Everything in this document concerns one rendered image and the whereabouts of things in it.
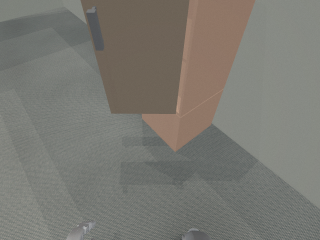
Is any robot left hand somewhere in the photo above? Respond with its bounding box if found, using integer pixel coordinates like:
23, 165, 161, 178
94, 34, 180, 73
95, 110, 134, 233
66, 220, 96, 240

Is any cupboard door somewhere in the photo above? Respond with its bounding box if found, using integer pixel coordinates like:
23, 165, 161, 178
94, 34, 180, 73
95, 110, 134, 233
80, 0, 190, 114

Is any robot right thigh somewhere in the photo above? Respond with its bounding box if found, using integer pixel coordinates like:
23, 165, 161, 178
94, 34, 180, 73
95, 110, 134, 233
181, 230, 212, 240

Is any handle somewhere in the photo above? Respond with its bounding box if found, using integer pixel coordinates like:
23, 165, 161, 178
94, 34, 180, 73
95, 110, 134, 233
86, 6, 105, 51

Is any robot right shin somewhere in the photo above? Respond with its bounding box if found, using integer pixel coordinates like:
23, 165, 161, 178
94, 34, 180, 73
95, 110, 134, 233
187, 228, 199, 233

